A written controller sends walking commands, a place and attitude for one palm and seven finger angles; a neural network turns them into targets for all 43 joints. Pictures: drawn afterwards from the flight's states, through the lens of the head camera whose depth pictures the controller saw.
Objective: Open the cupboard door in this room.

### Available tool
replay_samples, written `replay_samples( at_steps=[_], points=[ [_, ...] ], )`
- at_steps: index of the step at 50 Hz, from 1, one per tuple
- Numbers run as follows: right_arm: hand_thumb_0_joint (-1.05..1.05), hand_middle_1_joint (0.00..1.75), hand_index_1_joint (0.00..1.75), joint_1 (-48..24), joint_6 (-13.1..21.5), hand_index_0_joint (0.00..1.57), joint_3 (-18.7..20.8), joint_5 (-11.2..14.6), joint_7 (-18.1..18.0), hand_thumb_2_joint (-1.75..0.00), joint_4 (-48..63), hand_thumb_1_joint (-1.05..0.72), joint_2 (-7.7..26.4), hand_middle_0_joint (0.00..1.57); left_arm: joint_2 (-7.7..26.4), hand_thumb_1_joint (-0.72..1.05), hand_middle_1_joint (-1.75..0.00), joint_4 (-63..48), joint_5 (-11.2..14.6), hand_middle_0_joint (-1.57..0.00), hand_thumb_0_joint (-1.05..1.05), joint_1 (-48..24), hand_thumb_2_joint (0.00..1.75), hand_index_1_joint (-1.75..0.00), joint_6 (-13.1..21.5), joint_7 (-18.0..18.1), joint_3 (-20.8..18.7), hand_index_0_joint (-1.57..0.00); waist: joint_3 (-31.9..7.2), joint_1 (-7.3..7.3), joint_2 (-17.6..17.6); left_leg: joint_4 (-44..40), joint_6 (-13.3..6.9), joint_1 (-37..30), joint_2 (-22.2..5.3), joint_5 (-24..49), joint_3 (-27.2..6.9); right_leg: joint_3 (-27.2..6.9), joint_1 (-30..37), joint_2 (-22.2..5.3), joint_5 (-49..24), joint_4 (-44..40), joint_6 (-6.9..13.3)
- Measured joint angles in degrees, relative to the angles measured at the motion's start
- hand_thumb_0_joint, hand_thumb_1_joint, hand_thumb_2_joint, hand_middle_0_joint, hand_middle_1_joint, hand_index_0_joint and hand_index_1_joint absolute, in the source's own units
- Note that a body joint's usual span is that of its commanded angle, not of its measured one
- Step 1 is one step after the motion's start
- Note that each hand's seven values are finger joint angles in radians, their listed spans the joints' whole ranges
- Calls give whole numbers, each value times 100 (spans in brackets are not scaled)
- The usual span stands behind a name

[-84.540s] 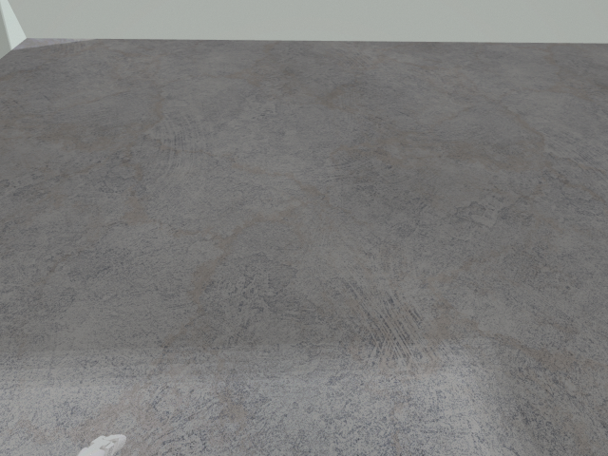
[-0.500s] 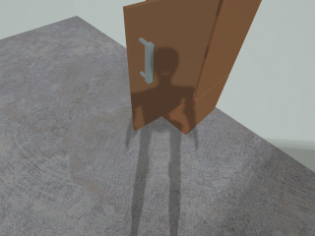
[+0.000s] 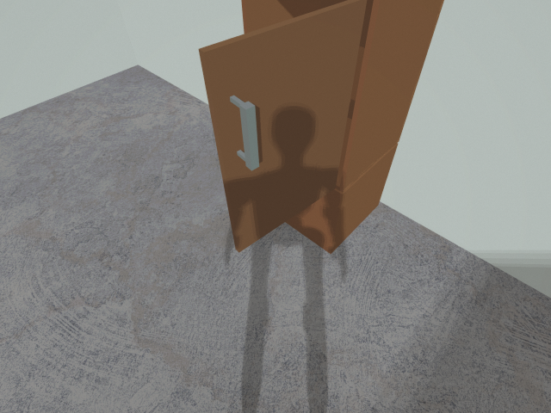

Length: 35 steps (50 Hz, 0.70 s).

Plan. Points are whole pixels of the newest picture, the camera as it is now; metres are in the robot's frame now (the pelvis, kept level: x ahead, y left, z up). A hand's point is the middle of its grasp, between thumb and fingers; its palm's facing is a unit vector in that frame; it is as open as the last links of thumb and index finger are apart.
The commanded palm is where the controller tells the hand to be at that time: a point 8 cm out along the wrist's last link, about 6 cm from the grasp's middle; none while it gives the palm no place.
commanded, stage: let the arm hang, fingers relaxed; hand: left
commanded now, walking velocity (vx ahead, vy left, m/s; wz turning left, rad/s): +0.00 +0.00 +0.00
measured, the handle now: (244, 133) +0.61 +0.10 +0.07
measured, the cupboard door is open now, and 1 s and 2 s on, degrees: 83 83 83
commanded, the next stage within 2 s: look to check the result in 0.18 s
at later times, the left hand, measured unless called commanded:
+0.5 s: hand out of the picture +0.04 +0.20 -0.17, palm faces +0.01 -0.97 -0.25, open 7.3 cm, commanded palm none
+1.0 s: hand out of the picture +0.07 +0.20 -0.16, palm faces +0.00 -0.97 -0.26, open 7.3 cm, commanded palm none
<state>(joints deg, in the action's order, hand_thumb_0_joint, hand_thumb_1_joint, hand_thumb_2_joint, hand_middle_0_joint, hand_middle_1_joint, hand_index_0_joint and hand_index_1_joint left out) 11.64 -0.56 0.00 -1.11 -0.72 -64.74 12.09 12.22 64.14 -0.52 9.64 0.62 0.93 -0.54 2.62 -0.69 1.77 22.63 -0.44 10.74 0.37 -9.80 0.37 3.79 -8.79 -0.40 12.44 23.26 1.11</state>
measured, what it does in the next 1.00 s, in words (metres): stands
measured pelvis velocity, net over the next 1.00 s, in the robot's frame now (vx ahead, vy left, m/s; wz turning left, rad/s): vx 0.03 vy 0.00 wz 0.00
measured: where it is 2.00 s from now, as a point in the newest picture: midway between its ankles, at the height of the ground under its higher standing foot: outside the picture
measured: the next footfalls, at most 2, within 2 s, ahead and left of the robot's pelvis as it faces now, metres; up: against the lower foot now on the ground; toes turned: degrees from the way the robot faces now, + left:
none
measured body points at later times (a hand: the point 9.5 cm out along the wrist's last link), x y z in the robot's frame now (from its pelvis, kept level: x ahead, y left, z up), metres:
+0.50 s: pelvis +0.02 +0.00 +0.00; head +0.03 -0.01 +0.45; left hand +0.04 +0.25 -0.15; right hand +0.04 -0.25 -0.16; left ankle +0.03 +0.11 -0.74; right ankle +0.00 -0.11 -0.74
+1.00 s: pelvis +0.03 +0.00 +0.00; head +0.04 -0.01 +0.45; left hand +0.07 +0.26 -0.14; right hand +0.07 -0.26 -0.15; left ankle +0.03 +0.11 -0.74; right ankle +0.00 -0.11 -0.74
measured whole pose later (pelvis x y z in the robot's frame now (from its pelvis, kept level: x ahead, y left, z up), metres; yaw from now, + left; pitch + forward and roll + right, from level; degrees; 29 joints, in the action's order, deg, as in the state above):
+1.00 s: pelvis +0.03 +0.00 +0.00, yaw +0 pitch -2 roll +0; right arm 9.1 0.0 0.0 -0.9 -1.1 -65.2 14.1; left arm 13.2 65.3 -0.5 9.5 1.2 0.6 -0.6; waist 3.4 -0.4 0.7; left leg 19.1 -0.2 7.4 0.3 -10.2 0.4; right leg 3.7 -5.3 -0.1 12.5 19.2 1.2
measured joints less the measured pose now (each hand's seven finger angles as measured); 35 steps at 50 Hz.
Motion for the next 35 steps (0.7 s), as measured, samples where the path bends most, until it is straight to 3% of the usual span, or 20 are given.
replay_samples(
  at_steps=[11,35],
  points=[
    [1,30,30,-41,29,20,-1,0,-30,-89,-46,-91,-4,20,-171,91,-30,55,0,-20,0,8,90,-30,15,-18,26,-21,47,-15,-100,-148,11,-122,-9,3,13,-15,122,15,-17,-161,1],
    [1,30,30,-151,33,21,8,22,-45,-89,-61,-91,85,20,42,91,-30,182,6,-20,0,190,90,-30,30,-5,-14,-21,98,52,-55,-259,15,-265,-7,-42,-12,7,293,19,13,-315,1]
  ],
)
